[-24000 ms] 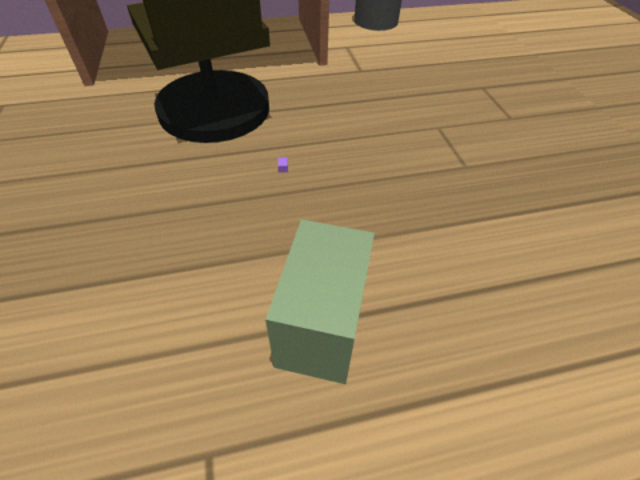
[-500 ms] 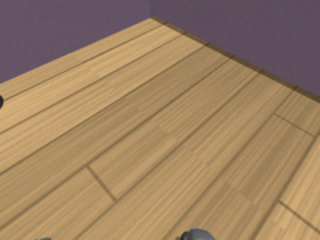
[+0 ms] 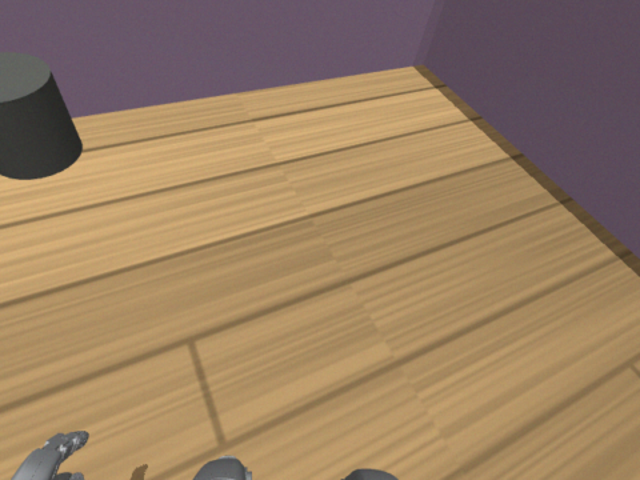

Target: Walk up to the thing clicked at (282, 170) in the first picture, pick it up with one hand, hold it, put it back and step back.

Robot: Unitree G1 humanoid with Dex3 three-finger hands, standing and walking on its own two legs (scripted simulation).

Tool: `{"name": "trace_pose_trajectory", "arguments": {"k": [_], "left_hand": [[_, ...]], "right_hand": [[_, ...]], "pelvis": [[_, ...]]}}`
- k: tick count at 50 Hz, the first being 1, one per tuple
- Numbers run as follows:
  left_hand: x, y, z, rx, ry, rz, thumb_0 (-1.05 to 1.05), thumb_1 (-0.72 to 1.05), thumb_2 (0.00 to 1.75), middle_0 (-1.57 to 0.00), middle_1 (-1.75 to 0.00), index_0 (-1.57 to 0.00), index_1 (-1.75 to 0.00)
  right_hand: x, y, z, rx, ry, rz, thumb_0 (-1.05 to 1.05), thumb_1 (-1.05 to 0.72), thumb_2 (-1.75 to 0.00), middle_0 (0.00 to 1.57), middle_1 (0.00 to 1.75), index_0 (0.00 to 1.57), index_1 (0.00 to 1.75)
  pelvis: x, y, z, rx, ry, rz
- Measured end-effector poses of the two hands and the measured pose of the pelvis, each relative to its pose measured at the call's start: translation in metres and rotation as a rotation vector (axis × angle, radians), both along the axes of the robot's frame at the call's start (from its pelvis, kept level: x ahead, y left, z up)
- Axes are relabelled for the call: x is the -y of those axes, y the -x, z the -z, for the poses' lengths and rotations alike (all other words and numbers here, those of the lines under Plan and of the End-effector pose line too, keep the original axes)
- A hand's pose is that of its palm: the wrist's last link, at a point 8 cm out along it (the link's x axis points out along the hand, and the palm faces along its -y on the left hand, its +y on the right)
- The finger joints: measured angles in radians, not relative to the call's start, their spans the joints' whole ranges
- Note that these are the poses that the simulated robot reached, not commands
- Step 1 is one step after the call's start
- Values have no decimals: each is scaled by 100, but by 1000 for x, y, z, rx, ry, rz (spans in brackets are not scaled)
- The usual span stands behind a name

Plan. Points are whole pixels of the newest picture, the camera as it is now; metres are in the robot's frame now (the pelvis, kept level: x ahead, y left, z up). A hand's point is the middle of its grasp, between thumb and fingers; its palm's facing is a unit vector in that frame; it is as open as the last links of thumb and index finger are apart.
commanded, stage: walk up
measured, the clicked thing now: out of the picture -0.41 +1.28 -0.72
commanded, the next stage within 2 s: none
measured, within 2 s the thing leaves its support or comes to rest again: neither
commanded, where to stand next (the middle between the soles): +0.18 -0.04 m, yaw +104 degrees
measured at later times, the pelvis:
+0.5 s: pelvis +0.14 -0.14 +0.02, yaw +28 degrees
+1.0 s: pelvis +0.14 -0.16 +0.01, yaw +57 degrees
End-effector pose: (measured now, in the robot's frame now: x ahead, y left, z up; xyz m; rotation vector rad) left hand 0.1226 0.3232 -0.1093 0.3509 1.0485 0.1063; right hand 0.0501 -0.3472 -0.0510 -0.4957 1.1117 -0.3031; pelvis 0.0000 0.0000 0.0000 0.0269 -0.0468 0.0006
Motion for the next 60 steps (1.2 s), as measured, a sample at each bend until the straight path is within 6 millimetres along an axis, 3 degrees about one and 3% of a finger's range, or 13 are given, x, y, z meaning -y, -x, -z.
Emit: {"name": "trace_pose_trajectory", "arguments": {"k": [4, 8, 11, 15, 18, 23, 26, 30, 35, 41, 46, 53, 60], "left_hand": [[20, -22, -10, 8, 33, -21, 1, 90, 89, -20, -30, -20, -30], [36, -34, -20, 3, 31, -98, 1, 90, 89, -20, -30, -21, -30], [50, -40, -24, 17, 1, -183, 1, 90, 89, -20, -30, -21, -30], [75, -40, -25, 52, -63, -290, 1, 90, 89, -20, -30, -21, -30], [99, -28, -31, 34, -69, -355, 1, 90, 89, -20, -30, -21, -30], [130, 0, -45, 14, -71, -468, 1, 90, 89, -20, -30, -21, -30], [140, 24, -48, 13, -87, -551, 1, 90, 89, -20, -30, -21, -30], [151, 65, -46, -1, -107, -664, 1, 90, 89, -20, -30, -21, -30], [163, 125, -34, -40, -111, -791, 1, 90, 89, -20, -30, -21, -30], [182, 185, -17, -111, -82, -926, 1, 90, 89, -20, -30, -21, -30], [206, 206, -27, -95, -80, -1007, 1, 90, 89, -20, -30, -21, -30], [250, 224, -46, -73, -139, -1117, 1, 90, 89, -20, -30, -21, -30], [295, 255, -62, -109, -118, -1249, 1, 90, 89, -20, -30, -21, -30]], "right_hand": [[2, -13, 0, -102, -22, -32, 0, -91, -90, 20, 30, 21, 30], [16, -42, 5, -167, -42, -84, 1, -90, -90, 20, 30, 21, 30], [34, -81, 16, -195, -51, -145, 1, -90, -90, 21, 30, 21, 30], [60, -158, 43, -176, -60, -241, 1, -90, -90, 21, 30, 21, 30], [62, -223, 48, -123, -69, -323, 1, -91, -90, 20, 30, 21, 30], [47, -317, 34, -31, -117, -507, 1, -91, -90, 20, 30, 21, 30], [32, -357, 25, -14, -126, -608, 1, -91, -90, 20, 30, 20, 30], [6, -392, 16, -11, -126, -730, 1, -91, -90, 20, 30, 20, 30], [-35, -414, 11, -8, -123, -862, 1, -91, -90, 20, 30, 20, 30], [-76, -410, 10, 17, -133, -967, 0, -91, -90, 20, 30, 20, 30], [-93, -405, 15, -30, -142, -1028, 1, -91, -90, 20, 30, 21, 30], [-125, -418, 34, -68, -187, -1130, 1, -91, -90, 20, 30, 21, 30], [-168, -426, 24, -110, -184, -1271, 1, -91, -90, 20, 30, 21, 30]], "pelvis": [[17, -28, -12, 0, 0, -64], [41, -62, -17, -7, 10, -134], [64, -84, -14, -15, 18, -198], [98, -110, 2, -20, 20, -283], [115, -120, -3, -18, 1, -359], [134, -134, -15, -24, -7, -456], [145, -141, -18, -20, -1, -516], [156, -146, -17, -13, 12, -603], [157, -143, -10, -14, 32, -710], [151, -135, -4, -5, 22, -817], [151, -137, -10, -6, 26, -926], [159, -147, -11, -5, 35, -1047], [154, -147, -26, -2, 27, -1190]]}}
